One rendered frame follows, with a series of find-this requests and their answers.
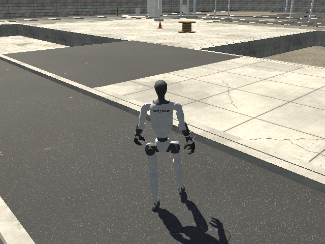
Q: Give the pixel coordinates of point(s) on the robot right hand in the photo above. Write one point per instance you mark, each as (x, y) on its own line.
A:
(191, 146)

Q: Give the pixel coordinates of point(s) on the robot right upper arm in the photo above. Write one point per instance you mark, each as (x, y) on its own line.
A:
(180, 115)

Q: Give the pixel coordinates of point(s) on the left robot thigh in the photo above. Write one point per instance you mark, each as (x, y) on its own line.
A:
(152, 159)

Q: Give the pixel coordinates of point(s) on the right robot forearm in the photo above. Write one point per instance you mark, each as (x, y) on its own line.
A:
(187, 135)

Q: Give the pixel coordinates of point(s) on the robot left hand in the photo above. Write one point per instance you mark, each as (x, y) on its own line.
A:
(136, 140)

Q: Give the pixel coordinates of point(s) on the robot right foot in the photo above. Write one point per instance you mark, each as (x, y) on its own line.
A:
(181, 191)

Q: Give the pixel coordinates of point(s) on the left robot forearm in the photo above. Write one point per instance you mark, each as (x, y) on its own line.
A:
(138, 132)

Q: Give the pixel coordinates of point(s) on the robot left upper arm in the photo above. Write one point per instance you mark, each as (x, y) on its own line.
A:
(143, 114)

